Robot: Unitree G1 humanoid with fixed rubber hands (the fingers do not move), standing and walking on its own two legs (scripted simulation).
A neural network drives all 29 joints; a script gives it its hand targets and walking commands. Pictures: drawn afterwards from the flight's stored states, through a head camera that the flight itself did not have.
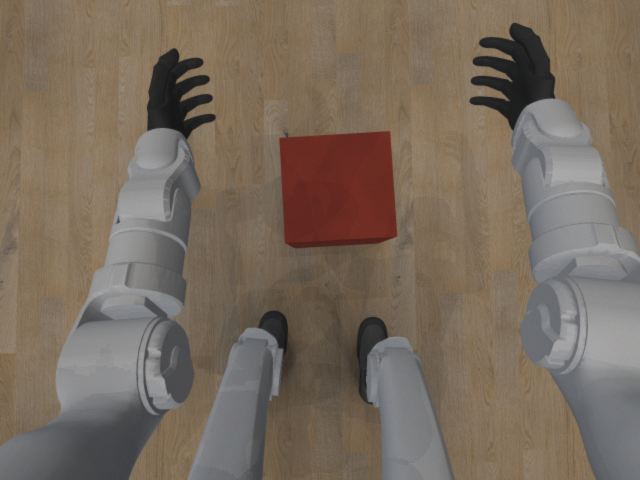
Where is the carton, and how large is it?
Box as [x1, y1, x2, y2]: [279, 131, 396, 247]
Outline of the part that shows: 389,131 279,138 284,234 286,243 293,247 376,243 396,236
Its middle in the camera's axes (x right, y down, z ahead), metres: +0.04 -0.10 +0.85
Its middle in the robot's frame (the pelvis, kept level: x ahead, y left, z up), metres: +0.50 +0.00 -0.53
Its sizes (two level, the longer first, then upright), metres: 0.210 0.200 0.250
